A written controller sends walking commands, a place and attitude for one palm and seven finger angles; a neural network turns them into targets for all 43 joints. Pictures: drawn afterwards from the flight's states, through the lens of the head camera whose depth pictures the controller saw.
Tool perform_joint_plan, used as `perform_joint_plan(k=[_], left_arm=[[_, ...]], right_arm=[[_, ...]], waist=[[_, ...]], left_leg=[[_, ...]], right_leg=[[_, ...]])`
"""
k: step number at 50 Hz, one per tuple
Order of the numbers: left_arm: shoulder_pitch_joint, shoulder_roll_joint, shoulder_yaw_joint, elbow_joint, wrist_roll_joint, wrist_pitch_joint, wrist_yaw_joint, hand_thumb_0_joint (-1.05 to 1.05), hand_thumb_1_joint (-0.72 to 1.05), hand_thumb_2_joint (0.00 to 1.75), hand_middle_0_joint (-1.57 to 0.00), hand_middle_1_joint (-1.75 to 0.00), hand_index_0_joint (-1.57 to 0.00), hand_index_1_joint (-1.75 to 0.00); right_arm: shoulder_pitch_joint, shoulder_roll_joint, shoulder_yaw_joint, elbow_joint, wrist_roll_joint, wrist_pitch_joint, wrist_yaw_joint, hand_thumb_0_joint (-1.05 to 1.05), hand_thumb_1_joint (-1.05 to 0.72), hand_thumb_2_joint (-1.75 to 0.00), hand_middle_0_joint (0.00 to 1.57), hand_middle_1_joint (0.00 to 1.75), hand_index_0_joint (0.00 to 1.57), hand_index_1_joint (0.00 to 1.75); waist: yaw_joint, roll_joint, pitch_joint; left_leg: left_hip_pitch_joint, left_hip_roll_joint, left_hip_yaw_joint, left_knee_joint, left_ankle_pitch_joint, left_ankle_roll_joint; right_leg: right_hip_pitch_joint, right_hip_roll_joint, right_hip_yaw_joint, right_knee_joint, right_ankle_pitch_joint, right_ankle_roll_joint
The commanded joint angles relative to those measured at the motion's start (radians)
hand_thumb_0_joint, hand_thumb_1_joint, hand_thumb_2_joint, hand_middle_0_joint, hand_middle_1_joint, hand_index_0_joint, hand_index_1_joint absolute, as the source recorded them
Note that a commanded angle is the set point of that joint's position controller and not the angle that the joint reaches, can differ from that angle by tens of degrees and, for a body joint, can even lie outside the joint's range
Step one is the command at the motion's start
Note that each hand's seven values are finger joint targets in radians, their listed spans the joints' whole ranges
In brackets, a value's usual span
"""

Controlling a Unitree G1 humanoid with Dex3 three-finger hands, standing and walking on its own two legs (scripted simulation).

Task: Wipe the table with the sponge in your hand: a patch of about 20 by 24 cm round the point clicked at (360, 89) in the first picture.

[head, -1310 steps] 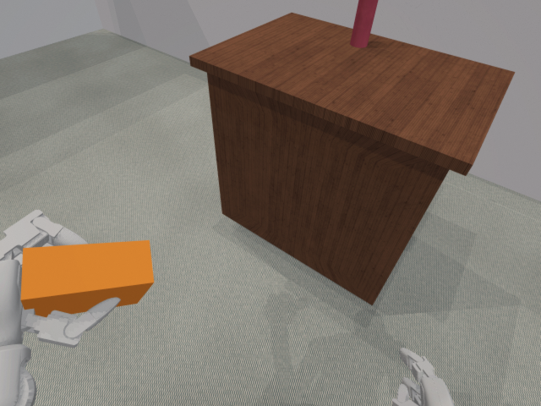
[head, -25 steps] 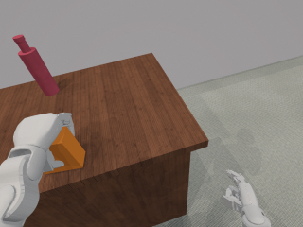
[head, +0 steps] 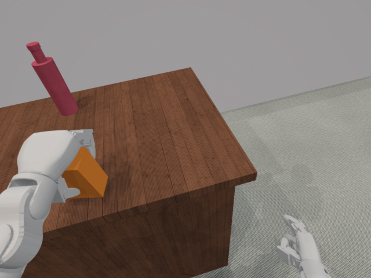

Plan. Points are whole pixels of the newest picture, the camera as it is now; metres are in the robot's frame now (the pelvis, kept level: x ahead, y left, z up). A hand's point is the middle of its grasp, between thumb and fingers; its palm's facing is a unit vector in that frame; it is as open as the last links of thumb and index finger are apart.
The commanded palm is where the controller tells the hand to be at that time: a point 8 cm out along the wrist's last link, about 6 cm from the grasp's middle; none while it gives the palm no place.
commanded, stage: move the sponge above the wiping area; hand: left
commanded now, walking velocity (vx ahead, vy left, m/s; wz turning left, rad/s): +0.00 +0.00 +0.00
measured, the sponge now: (74, 179) +0.24 +0.28 +0.13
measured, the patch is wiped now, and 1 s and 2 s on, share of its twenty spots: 0.00 0.05 0.05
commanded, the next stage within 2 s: none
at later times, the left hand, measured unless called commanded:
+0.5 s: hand (59, 154) +0.25 +0.28 +0.19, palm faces +0.22 +0.00 -0.98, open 9.3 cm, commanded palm +0.20 +0.29 +0.25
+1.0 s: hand (50, 149) +0.24 +0.29 +0.21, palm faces +0.25 +0.02 -0.97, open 9.3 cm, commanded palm +0.19 +0.29 +0.26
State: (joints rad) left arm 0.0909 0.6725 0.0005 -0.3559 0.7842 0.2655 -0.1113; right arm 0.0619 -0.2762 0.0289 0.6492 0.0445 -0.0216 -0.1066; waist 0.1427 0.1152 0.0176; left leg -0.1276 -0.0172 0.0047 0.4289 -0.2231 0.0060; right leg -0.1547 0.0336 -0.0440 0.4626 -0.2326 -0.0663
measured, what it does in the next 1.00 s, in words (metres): stands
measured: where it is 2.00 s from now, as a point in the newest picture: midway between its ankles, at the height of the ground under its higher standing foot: outside the picture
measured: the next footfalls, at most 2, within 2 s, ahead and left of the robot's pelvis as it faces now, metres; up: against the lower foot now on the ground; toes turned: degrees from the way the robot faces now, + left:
none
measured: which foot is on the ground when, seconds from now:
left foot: down 0.00-1.00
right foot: down 0.00-1.00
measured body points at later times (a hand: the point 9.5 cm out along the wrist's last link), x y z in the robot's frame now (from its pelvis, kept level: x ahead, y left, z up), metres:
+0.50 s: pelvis +0.00 +0.01 +0.00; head -0.02 -0.04 +0.45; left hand +0.23 +0.28 +0.24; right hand +0.26 -0.19 -0.08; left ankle +0.01 +0.12 -0.74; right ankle +0.02 -0.08 -0.74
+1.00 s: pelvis +0.01 +0.00 +0.00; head -0.01 -0.05 +0.45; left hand +0.23 +0.29 +0.26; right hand +0.27 -0.19 -0.08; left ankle +0.01 +0.12 -0.74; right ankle +0.02 -0.08 -0.74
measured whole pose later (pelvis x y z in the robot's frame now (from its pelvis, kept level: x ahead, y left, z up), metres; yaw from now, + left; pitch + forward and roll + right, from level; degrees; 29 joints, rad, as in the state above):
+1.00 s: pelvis +0.01 +0.00 +0.00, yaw +0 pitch -4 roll +1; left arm 0.03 0.67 0.03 -0.36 0.79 0.40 -0.07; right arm 0.03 -0.27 0.04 0.66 0.06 0.03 -0.07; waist 0.16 0.12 0.00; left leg -0.11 -0.02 0.00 0.41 -0.22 0.01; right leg -0.13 0.03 -0.04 0.44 -0.23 -0.06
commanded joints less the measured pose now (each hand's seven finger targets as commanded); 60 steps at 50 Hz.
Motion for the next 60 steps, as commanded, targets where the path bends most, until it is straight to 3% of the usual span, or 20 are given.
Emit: perform_joint_plan(k=[1, 5, 9, 12, 16, 19, 20, 21, 25, 30, 33, 37, 40, 42, 45, 48, 50, 53, 58, 60], left_arm=[[-0.337, 0.291, 0.335, -0.072, -0.012, 0.055, 0.133, 0.0, 0.1, 1.3, -1.2, -1.6, -1.2, -1.6], [-0.14, 0.235, 0.298, 0.032, -0.055, 0.129, 0.073, 0.0, 0.1, 1.3, -1.2, -1.6, -1.2, -1.6], [-0.037, 0.194, 0.246, -0.033, -0.076, 0.166, 0.007, 0.0, 0.1, 1.3, -1.2, -1.6, -1.2, -1.6], [-0.13, 0.182, 0.19, -0.136, -0.053, 0.162, -0.008, 0.0, 0.1, 1.3, -1.2, -1.6, -1.2, -1.6], [-0.427, 0.324, 0.219, -0.331, 0.068, 0.092, 0.027, 0.0, 0.1, 1.3, -1.2, -1.6, -1.2, -1.6], [-0.435, 0.328, 0.249, -0.255, 0.104, 0.027, 0.081, 0.0, 0.1, 1.3, -1.2, -1.6, -1.2, -1.6], [-0.452, 0.328, 0.267, -0.243, 0.091, 0.029, 0.095, 0.0, 0.1, 1.3, -1.2, -1.6, -1.2, -1.6], [-0.442, 0.304, 0.258, -0.159, 0.079, 0.037, 0.108, 0.0, 0.1, 1.3, -1.2, -1.6, -1.2, -1.6], [-0.389, 0.238, 0.253, -0.038, 0.008, 0.109, 0.102, 0.0, 0.1, 1.3, -1.2, -1.6, -1.2, -1.6], [-0.074, 0.145, 0.223, -0.078, -0.042, 0.186, 0.019, 0.0, 0.1, 1.3, -1.2, -1.6, -1.2, -1.6], [-0.033, 0.143, 0.202, -0.161, -0.053, 0.203, -0.009, 0.0, 0.1, 1.3, -1.2, -1.6, -1.2, -1.6], [-0.161, 0.223, 0.223, -0.278, 0.002, 0.189, 0.01, 0.0, 0.1, 1.3, -1.2, -1.6, -1.2, -1.6], [-0.392, 0.32, 0.246, -0.406, 0.085, 0.145, 0.056, 0.0, 0.1, 1.3, -1.2, -1.6, -1.2, -1.6], [-0.387, 0.304, 0.237, -0.321, 0.117, 0.112, 0.093, 0.0, 0.1, 1.3, -1.2, -1.6, -1.2, -1.6], [-0.373, 0.321, 0.282, -0.24, 0.09, 0.118, 0.107, 0.0, 0.1, 1.3, -1.2, -1.6, -1.2, -1.6], [-0.328, 0.246, 0.244, -0.135, 0.018, 0.151, 0.089, 0.0, 0.1, 1.3, -1.2, -1.6, -1.2, -1.6], [-0.222, 0.23, 0.26, -0.097, -0.014, 0.181, 0.058, 0.0, 0.1, 1.3, -1.2, -1.6, -1.2, -1.6], [-0.1, 0.18, 0.216, -0.104, -0.047, 0.202, 0.006, 0.0, 0.1, 1.3, -1.2, -1.6, -1.2, -1.6], [-0.086, 0.199, 0.209, -0.199, -0.03, 0.204, -0.026, 0.0, 0.1, 1.3, -1.2, -1.6, -1.2, -1.6], [-0.196, 0.29, 0.256, -0.257, 0.018, 0.194, -0.012, 0.0, 0.1, 1.3, -1.2, -1.6, -1.2, -1.6]], right_arm=[[-0.213, -0.081, -0.03, -0.151, 0.005, -0.034, 0.021, 0.0, -0.9, -0.9, 0.2, 0.3, 0.2, 0.3], [-0.265, -0.091, -0.013, -0.182, 0.023, 0.0, 0.032, 0.0, -0.9, -0.9, 0.2, 0.3, 0.2, 0.3], [-0.241, -0.111, -0.017, -0.217, 0.026, 0.027, 0.033, 0.0, -0.9, -0.9, 0.2, 0.3, 0.2, 0.3], [-0.247, -0.103, -0.012, -0.228, 0.027, 0.003, 0.023, 0.0, -0.9, -0.9, 0.2, 0.3, 0.2, 0.3], [-0.25, -0.084, -0.008, -0.221, -0.003, -0.047, -0.007, 0.0, -0.9, -0.9, 0.2, 0.3, 0.2, 0.3], [-0.21, -0.067, -0.013, -0.177, -0.007, -0.059, -0.016, 0.0, -0.9, -0.9, 0.2, 0.3, 0.2, 0.3], [-0.255, -0.06, -0.003, -0.185, 0.004, -0.071, -0.015, 0.0, -0.9, -0.9, 0.2, 0.3, 0.2, 0.3], [-0.21, -0.068, -0.014, -0.157, -0.008, -0.059, -0.015, 0.0, -0.9, -0.9, 0.2, 0.3, 0.2, 0.3], [-0.286, -0.073, -0.006, -0.156, 0.023, -0.033, 0.017, 0.0, -0.9, -0.9, 0.2, 0.3, 0.2, 0.3], [-0.302, -0.079, 0.004, -0.218, 0.023, 0.013, 0.051, 0.0, -0.9, -0.9, 0.2, 0.3, 0.2, 0.3], [-0.259, -0.097, -0.004, -0.233, 0.024, 0.039, 0.054, 0.0, -0.9, -0.9, 0.2, 0.3, 0.2, 0.3], [-0.252, -0.09, -0.004, -0.238, 0.016, 0.019, 0.037, 0.0, -0.9, -0.9, 0.2, 0.3, 0.2, 0.3], [-0.298, -0.068, 0.008, -0.239, 0.008, -0.019, 0.021, 0.0, -0.9, -0.9, 0.2, 0.3, 0.2, 0.3], [-0.227, -0.066, -0.01, -0.197, -0.006, -0.026, 0.016, 0.0, -0.9, -0.9, 0.2, 0.3, 0.2, 0.3], [-0.276, -0.065, -0.007, -0.186, 0.012, -0.027, 0.021, 0.0, -0.9, -0.9, 0.2, 0.3, 0.2, 0.3], [-0.253, -0.078, -0.015, -0.168, 0.014, -0.005, 0.028, 0.0, -0.9, -0.9, 0.2, 0.3, 0.2, 0.3], [-0.308, -0.076, -0.004, -0.184, 0.027, -0.008, 0.032, 0.0, -0.9, -0.9, 0.2, 0.3, 0.2, 0.3], [-0.257, -0.093, -0.009, -0.201, 0.021, 0.019, 0.037, 0.0, -0.9, -0.9, 0.2, 0.3, 0.2, 0.3], [-0.257, -0.097, -0.003, -0.234, 0.022, 0.026, 0.035, 0.0, -0.9, -0.9, 0.2, 0.3, 0.2, 0.3], [-0.305, -0.089, 0.009, -0.241, 0.02, 0.005, 0.027, 0.0, -0.9, -0.9, 0.2, 0.3, 0.2, 0.3]], waist=[[0.017, -0.008, -0.165], [0.016, -0.107, -0.069], [-0.005, -0.135, -0.129], [-0.028, -0.083, -0.184], [-0.021, 0.024, -0.31], [-0.019, 0.014, -0.24], [-0.001, 0.046, -0.226], [-0.006, -0.001, -0.198], [0.017, 0.009, -0.119], [0.028, -0.082, -0.158], [-0.003, -0.124, -0.175], [-0.012, -0.068, -0.223], [0.001, 0.072, -0.287], [-0.006, 0.049, -0.274], [0.014, 0.042, -0.235], [0.006, -0.019, -0.184], [0.023, -0.05, -0.148], [0.002, -0.106, -0.145], [-0.011, -0.12, -0.182], [-0.004, -0.059, -0.212]], left_leg=[[-0.018, -0.008, -0.056, -0.062, 0.173, 0.011], [-0.082, -0.012, -0.04, -0.059, 0.136, 0.012], [-0.09, -0.006, -0.017, -0.043, 0.122, 0.025], [-0.055, -0.012, -0.029, -0.038, 0.107, 0.033], [0.034, -0.03, -0.052, -0.032, 0.163, 0.047], [0.058, -0.025, -0.072, -0.061, 0.163, 0.039], [0.054, -0.027, -0.085, -0.069, 0.145, 0.036], [0.034, -0.022, -0.071, -0.076, 0.148, 0.03], [-0.018, -0.018, -0.075, -0.102, 0.146, 0.01], [-0.06, -0.005, -0.047, -0.077, 0.219, 0.012], [-0.06, -0.002, -0.028, -0.058, 0.208, 0.024], [-0.021, -0.011, -0.04, -0.051, 0.193, 0.038], [0.043, -0.025, -0.068, -0.045, 0.212, 0.043], [0.059, -0.025, -0.067, -0.045, 0.257, 0.038], [0.047, -0.031, -0.079, -0.056, 0.24, 0.032], [0.007, -0.022, -0.061, -0.071, 0.225, 0.019], [-0.016, -0.019, -0.064, -0.066, 0.219, 0.021], [-0.05, -0.008, -0.039, -0.055, 0.214, 0.023], [-0.054, -0.011, -0.033, -0.041, 0.178, 0.036], [-0.029, -0.02, -0.044, -0.034, 0.166, 0.039]], right_leg=[[0.079, -0.036, 0.148, -0.111, 0.09, -0.015], [0.03, -0.029, 0.175, -0.123, 0.076, 0.001], [0.054, -0.048, 0.108, -0.095, 0.11, 0.034], [0.047, -0.05, 0.107, -0.086, 0.082, 0.032], [0.087, -0.039, 0.123, -0.072, 0.071, 0.006], [0.056, -0.018, 0.121, -0.105, 0.044, -0.005], [0.05, -0.007, 0.164, -0.107, 0.025, -0.028], [0.063, -0.02, 0.12, -0.114, 0.04, -0.019], [0.048, -0.015, 0.146, -0.124, 0.056, -0.024], [0.095, -0.027, 0.118, -0.084, 0.195, -0.002], [0.089, -0.035, 0.08, -0.073, 0.212, 0.023], [0.078, -0.031, 0.097, -0.068, 0.148, 0.016], [0.082, -0.01, 0.157, -0.07, 0.112, -0.015], [0.093, -0.015, 0.128, -0.078, 0.138, -0.018], [0.09, -0.005, 0.181, -0.096, 0.132, -0.037], [0.098, -0.028, 0.125, -0.104, 0.164, -0.007], [0.075, -0.02, 0.162, -0.102, 0.17, -0.013], [0.089, -0.039, 0.107, -0.087, 0.22, 0.018], [0.077, -0.04, 0.099, -0.077, 0.17, 0.029], [0.061, -0.026, 0.154, -0.079, 0.115, 0.012]])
